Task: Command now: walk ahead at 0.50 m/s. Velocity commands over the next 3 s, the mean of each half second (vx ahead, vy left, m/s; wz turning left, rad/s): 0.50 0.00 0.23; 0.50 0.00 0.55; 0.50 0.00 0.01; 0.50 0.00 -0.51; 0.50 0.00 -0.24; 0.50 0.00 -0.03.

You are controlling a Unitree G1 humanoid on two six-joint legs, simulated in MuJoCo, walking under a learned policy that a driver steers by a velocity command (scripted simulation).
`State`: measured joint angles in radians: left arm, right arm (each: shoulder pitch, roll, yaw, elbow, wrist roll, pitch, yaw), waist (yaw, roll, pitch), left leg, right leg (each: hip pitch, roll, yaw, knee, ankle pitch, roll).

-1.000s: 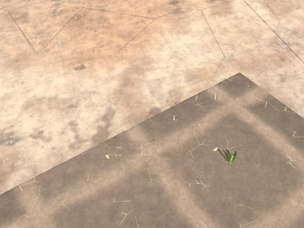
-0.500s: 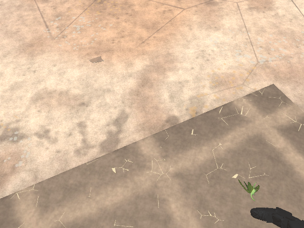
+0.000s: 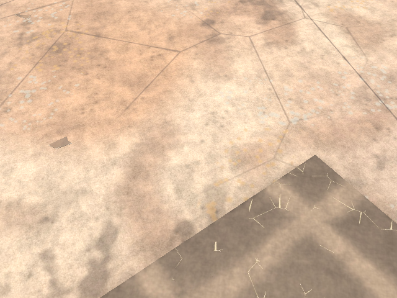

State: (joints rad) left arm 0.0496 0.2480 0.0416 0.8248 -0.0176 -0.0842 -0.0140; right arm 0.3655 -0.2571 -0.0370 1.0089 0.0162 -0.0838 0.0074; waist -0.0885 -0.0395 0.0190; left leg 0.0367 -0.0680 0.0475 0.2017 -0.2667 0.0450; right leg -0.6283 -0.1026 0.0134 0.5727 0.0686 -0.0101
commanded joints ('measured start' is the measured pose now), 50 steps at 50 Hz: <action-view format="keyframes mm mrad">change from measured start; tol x32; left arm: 1 -114 76 10 -104 -4 -21 -20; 7 427 228 70 20 19 -15 -10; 50 -119 109 34 -189 26 -52 -11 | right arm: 1 45 -176 -38 -15 5 11 -9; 27 -374 -44 -24 -268 5 25 51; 33 64 -302 -133 -217 16 38 26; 50 -7 -168 -80 -290 18 24 -35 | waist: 1 17 91 68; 7 207 -182 -430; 16 74 -26 8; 28 137 -1 70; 34 29 309 -384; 50 7 94 0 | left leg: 1 27 328 -142 2 351 147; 4 26 278 -89 277 720 99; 8 -782 75 -191 1148 -257 18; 22 -709 175 -100 528 383 -12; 31 -452 28 77 437 83 104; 34 373 408 -886 163 -37 440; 42 -242 217 -357 15 397 271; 50 -253 147 -338 120 146 180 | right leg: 1 -15 23 -9 -58 -74 -29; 5 628 -5 39 -58 -94 -146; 7 1061 -320 726 -253 -316 -336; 13 476 -136 114 -413 -78 -174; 26 678 -168 -180 -408 115 -138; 31 716 -171 -236 -29 677 -92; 32 600 -124 -255 210 584 -56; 34 -62 173 -43 836 -684 27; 35 -175 114 95 853 -633 -6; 50 37 63 68 -46 143 42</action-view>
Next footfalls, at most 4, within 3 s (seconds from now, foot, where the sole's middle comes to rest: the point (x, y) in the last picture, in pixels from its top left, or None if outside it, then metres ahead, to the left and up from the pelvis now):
0.10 right None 0.24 -0.14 -0.78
0.64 left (157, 293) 0.51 0.12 -0.78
1.18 right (176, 203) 0.87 0.04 -0.83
1.66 left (106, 174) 1.04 0.33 -0.83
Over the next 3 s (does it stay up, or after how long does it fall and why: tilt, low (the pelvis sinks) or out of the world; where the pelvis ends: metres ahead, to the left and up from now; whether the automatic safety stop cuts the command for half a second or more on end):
stays up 1.63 0.24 -0.04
